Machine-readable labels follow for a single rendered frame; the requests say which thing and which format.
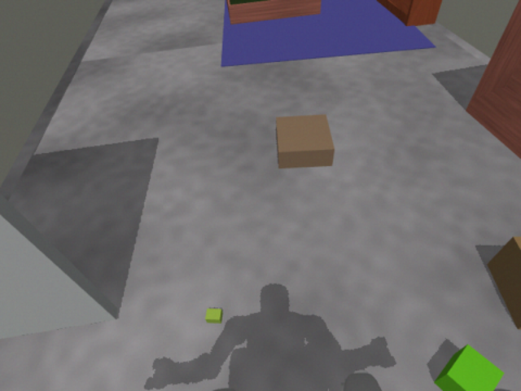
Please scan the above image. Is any bookshelf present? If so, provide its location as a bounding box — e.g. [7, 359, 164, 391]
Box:
[376, 0, 442, 26]

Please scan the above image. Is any bed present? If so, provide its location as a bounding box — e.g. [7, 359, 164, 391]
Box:
[226, 0, 321, 24]

